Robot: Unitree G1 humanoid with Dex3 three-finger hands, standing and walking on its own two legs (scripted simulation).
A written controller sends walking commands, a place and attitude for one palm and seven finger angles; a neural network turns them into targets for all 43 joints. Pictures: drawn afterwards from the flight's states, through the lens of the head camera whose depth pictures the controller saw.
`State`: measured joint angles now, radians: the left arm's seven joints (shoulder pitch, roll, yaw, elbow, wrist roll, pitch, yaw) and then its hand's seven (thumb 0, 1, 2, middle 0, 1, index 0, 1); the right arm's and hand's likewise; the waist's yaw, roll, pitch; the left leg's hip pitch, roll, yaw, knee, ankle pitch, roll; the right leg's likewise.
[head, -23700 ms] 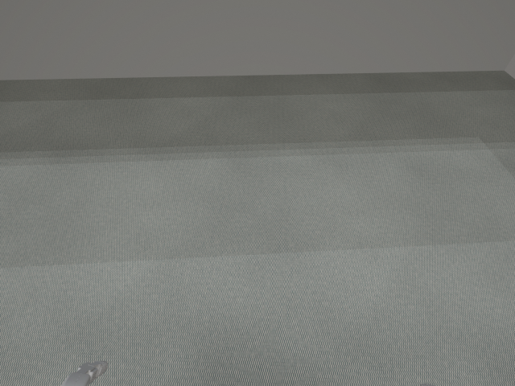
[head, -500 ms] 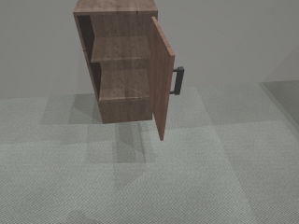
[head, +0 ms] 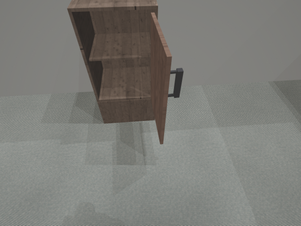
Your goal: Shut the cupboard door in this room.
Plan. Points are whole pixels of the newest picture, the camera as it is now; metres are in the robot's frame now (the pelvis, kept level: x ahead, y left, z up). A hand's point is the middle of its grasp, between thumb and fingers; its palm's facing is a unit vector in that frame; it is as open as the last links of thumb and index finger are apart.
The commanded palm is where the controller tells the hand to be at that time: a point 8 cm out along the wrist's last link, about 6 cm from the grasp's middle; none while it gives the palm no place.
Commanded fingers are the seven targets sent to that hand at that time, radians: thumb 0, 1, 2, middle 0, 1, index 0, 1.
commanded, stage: stand and wait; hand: left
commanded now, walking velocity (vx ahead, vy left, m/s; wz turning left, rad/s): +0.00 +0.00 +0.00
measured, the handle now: (173, 84) +0.68 -0.05 -0.05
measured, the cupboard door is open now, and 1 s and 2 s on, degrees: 93 93 93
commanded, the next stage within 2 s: turn or walk to find it in 1.02 s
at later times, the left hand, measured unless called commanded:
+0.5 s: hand out of the picture +0.00 +0.20 -0.17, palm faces +0.01 -0.98 -0.18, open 7.4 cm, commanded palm none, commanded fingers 0.00 0.90 0.90 -0.20 -0.30 -0.20 -0.30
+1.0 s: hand out of the picture +0.01 +0.20 -0.17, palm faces +0.00 -0.99 -0.16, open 7.4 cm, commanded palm none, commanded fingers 0.00 0.90 0.90 -0.20 -0.30 -0.20 -0.30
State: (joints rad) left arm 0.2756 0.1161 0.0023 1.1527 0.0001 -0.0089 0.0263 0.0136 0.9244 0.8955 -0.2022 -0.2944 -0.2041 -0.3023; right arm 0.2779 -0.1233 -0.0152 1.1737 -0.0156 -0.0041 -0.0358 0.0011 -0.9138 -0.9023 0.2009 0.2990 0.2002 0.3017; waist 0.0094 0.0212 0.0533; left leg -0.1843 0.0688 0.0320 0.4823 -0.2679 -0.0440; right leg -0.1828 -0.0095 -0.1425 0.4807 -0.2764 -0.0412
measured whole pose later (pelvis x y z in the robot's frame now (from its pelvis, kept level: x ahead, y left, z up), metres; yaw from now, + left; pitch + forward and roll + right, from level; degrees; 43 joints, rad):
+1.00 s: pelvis +0.02 +0.04 +0.01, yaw -2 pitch -2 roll +0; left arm 0.29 0.14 -0.01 1.14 0.01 -0.01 0.04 0.01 0.91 0.90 -0.20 -0.29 -0.20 -0.30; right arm 0.28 -0.12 -0.01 1.16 -0.01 -0.02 -0.04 0.00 -0.91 -0.90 0.20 0.30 0.20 0.30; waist 0.00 -0.01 0.05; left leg -0.10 0.01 0.09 0.39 -0.26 0.02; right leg -0.12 -0.06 -0.09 0.39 -0.24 0.03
